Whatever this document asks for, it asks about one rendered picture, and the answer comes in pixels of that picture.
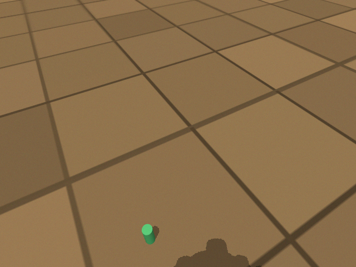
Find can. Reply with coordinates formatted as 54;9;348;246
142;224;155;244

